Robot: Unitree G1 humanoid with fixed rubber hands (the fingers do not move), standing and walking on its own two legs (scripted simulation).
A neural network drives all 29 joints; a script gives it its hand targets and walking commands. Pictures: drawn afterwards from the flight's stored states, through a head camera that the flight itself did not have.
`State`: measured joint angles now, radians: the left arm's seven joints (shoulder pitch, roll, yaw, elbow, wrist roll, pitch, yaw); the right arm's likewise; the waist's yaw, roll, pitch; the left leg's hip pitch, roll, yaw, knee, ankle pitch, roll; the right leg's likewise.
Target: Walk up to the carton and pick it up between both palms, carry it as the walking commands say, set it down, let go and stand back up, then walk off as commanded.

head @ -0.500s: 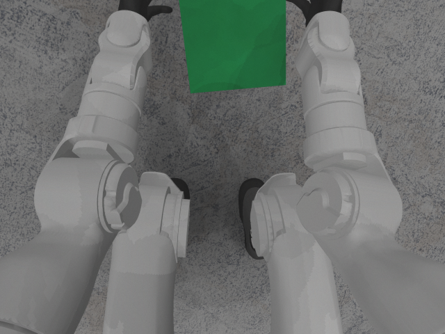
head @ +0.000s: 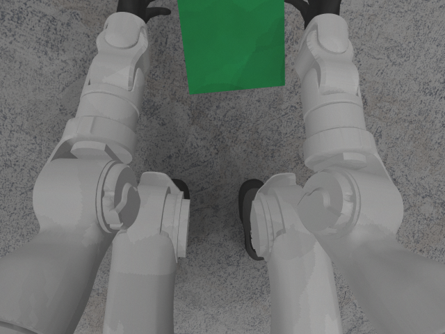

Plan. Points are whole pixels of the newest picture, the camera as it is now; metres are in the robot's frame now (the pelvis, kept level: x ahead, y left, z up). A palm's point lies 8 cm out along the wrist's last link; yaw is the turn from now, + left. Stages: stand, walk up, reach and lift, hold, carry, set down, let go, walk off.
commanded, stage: set down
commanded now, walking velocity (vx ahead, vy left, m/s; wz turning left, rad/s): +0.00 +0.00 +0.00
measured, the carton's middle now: (231, 24) +0.55 -0.01 -0.28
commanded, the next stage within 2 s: let go in 1.96 s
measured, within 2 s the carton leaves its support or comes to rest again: neither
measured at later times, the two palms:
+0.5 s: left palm (103, 31) +0.50 +0.18 -0.20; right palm (322, 52) +0.49 -0.14 -0.19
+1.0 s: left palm (74, 10) +0.50 +0.18 -0.11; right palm (361, 50) +0.48 -0.14 -0.10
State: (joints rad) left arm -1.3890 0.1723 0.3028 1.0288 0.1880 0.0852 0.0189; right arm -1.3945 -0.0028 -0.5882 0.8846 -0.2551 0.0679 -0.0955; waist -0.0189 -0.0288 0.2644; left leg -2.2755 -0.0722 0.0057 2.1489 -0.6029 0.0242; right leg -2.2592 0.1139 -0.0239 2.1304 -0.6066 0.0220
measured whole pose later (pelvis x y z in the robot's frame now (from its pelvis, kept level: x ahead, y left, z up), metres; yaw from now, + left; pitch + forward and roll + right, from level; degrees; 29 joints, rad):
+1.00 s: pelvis -0.04 +0.01 +0.02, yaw +0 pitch +23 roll -3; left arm -1.37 0.36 0.05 0.85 -0.12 0.28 0.13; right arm -1.28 -0.18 -0.23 0.76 0.18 0.26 -0.25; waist -0.02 -0.03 0.52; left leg -1.97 -0.07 0.01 2.11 -0.55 0.04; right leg -1.94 0.11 -0.02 2.08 -0.55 0.04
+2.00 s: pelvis -0.02 +0.02 +0.25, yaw +1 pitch +25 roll -4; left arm -1.21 0.30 0.10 0.84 -0.06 0.33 0.05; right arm -1.12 -0.13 -0.24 0.69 0.02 0.33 -0.22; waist -0.02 0.02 0.31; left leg -1.35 -0.07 -0.05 1.28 -0.36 0.04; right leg -1.31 0.10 0.03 1.22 -0.36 0.04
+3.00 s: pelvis +0.08 +0.00 +0.38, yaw +3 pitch -1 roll -1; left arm 0.23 0.17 0.10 0.47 0.07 0.10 -0.06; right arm 0.18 -0.21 -0.09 0.54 -0.05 0.07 0.05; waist -0.02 -0.01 0.01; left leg -0.29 -0.06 -0.07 0.59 -0.28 0.02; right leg -0.27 0.07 0.06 0.56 -0.28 -0.02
